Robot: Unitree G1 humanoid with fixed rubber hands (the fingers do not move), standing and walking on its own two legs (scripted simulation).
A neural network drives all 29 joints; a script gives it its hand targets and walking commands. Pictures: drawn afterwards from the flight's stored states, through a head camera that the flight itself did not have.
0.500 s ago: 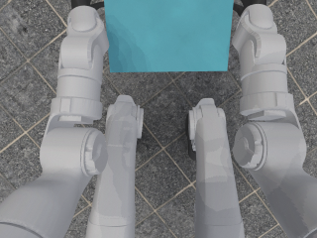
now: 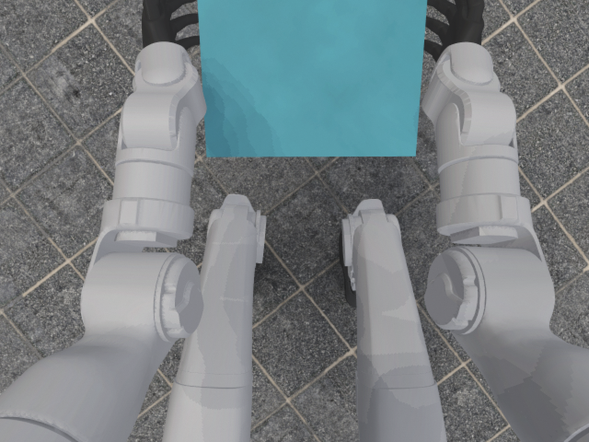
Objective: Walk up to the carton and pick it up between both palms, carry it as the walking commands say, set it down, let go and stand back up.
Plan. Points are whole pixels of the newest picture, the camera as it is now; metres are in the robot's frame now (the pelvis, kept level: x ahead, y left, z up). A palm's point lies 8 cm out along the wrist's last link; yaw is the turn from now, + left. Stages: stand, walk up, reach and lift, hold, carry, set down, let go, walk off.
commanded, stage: reach and lift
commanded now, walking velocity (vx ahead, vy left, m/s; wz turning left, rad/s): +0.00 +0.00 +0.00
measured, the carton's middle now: (307, 45) +0.54 +0.01 -0.14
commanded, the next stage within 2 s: none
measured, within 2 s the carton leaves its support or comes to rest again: neither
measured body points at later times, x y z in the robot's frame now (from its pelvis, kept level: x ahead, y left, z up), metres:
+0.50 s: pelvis +0.01 +0.00 +0.05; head +0.26 +0.01 +0.42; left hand +0.49 +0.16 -0.01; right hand +0.50 -0.15 +0.00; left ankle +0.17 +0.14 -0.51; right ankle +0.16 -0.15 -0.51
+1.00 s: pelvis +0.10 +0.00 +0.15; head +0.17 +0.00 +0.60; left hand +0.48 +0.17 +0.14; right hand +0.50 -0.16 +0.14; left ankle +0.16 +0.14 -0.51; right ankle +0.16 -0.15 -0.51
